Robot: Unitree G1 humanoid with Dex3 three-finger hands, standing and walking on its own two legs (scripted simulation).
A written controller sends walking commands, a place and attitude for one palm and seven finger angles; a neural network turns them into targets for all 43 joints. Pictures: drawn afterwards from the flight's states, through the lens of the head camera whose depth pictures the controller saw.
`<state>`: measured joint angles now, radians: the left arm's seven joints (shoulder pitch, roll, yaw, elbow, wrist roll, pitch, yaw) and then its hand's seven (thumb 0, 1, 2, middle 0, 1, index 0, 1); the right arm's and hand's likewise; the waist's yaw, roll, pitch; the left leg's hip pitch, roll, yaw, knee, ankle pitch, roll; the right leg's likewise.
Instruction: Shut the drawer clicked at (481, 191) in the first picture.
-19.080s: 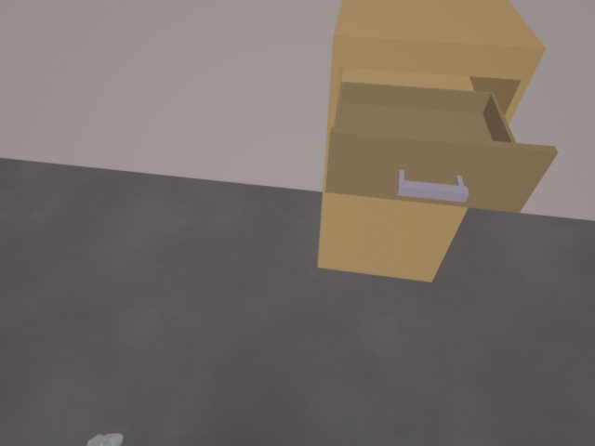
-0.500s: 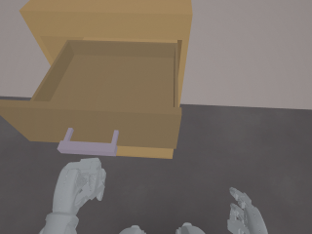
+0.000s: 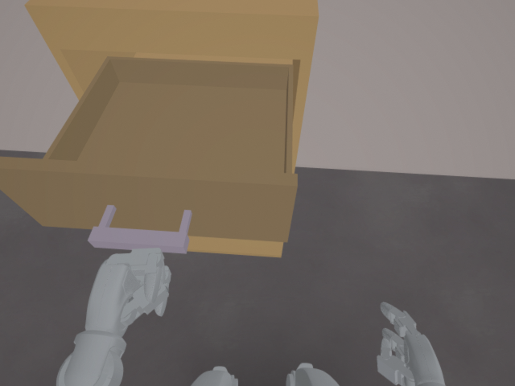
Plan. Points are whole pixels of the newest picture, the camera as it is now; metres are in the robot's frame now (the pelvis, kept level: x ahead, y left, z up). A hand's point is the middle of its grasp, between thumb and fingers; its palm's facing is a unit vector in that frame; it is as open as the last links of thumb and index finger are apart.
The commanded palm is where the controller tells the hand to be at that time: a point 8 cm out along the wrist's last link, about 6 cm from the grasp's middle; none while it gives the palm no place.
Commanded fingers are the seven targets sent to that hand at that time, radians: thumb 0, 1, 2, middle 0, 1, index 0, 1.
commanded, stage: push the drawer shut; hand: left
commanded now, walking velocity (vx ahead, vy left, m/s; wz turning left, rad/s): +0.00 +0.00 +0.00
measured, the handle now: (144, 227) +0.33 +0.18 +0.07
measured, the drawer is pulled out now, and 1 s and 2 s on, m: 0.27 0.18 0.05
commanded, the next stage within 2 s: none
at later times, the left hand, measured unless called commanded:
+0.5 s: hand (167, 257) +0.29 +0.14 +0.06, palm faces -0.08 -1.00 -0.06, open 3.2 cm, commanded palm +0.29 +0.19 +0.07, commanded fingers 0.00 0.90 0.90 -1.40 -1.60 -1.40 -1.60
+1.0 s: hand (175, 221) +0.34 +0.13 +0.06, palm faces -0.07 -1.00 -0.05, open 3.2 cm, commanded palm +0.34 +0.19 +0.07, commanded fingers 0.00 0.90 0.90 -1.40 -1.60 -1.40 -1.60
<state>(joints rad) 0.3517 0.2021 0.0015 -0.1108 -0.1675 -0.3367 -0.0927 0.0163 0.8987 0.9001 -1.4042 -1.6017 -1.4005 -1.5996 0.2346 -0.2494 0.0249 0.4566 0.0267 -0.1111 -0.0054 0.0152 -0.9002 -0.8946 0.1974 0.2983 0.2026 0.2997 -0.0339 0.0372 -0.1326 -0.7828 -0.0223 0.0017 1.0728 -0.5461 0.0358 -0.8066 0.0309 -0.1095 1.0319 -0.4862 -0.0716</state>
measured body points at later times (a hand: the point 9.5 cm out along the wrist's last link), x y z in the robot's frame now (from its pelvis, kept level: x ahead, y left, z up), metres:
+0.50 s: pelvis -0.01 +0.01 +0.01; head +0.05 +0.00 +0.45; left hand +0.29 +0.19 +0.07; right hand +0.15 -0.23 -0.09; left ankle -0.01 +0.10 -0.67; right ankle +0.01 -0.08 -0.67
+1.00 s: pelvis -0.02 +0.01 +0.01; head +0.06 +0.01 +0.46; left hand +0.34 +0.19 +0.07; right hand +0.11 -0.24 -0.09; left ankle -0.01 +0.10 -0.67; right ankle +0.01 -0.08 -0.67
